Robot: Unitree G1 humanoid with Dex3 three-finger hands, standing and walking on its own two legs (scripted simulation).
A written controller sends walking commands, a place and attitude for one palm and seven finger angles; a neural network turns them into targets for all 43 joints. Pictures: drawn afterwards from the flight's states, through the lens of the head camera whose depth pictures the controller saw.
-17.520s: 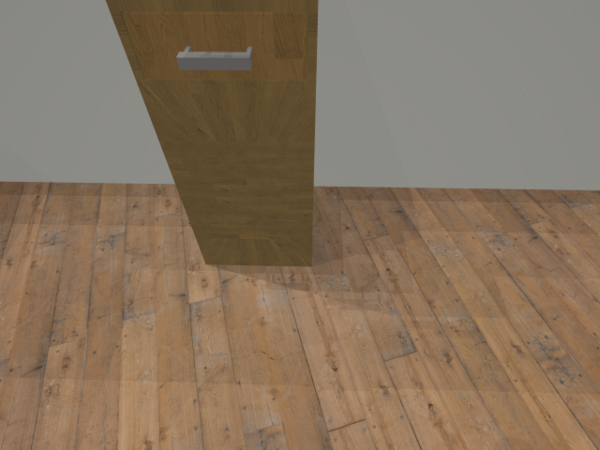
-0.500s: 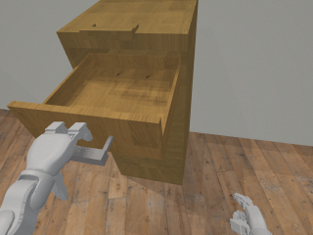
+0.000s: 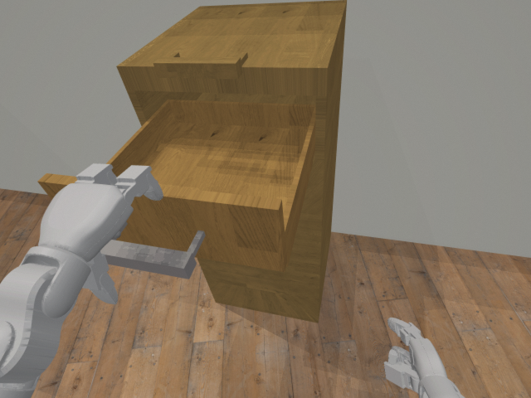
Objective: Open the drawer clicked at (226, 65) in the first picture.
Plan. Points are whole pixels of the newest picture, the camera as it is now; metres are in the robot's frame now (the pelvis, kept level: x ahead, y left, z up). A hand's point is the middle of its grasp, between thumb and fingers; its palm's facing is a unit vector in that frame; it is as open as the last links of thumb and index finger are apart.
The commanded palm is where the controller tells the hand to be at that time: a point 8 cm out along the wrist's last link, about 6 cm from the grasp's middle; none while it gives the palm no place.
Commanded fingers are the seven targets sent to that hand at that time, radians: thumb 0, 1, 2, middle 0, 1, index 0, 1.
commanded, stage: lift the hand off the handle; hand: left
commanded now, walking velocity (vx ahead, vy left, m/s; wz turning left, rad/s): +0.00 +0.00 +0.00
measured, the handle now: (150, 244) +0.28 +0.23 +0.11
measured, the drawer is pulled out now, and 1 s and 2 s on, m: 0.30 0.30 0.30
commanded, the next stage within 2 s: draw the hand back to the body in 0.60 s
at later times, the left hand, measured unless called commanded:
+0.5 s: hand (101, 180) +0.27 +0.23 +0.25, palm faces +0.21 +0.01 -0.98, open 13.8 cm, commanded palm +0.22 +0.24 +0.31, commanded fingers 0.00 -0.50 0.30 -0.30 -1.20 -0.30 -1.20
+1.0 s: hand (66, 181) +0.25 +0.26 +0.26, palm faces +0.27 -0.01 -0.96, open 13.8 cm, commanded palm +0.19 +0.25 +0.31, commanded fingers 0.00 -0.50 0.30 -0.30 -1.20 -0.30 -1.20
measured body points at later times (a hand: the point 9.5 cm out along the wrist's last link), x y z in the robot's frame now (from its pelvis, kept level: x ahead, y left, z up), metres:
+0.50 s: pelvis +0.00 -0.01 +0.00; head -0.01 -0.07 +0.44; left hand +0.25 +0.23 +0.30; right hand +0.23 -0.22 -0.10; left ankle +0.01 +0.12 -0.74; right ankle +0.04 -0.12 -0.74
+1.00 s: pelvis -0.01 +0.00 +0.00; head -0.01 -0.05 +0.44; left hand +0.23 +0.26 +0.31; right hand +0.23 -0.20 -0.10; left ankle +0.01 +0.12 -0.74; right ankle +0.04 -0.12 -0.74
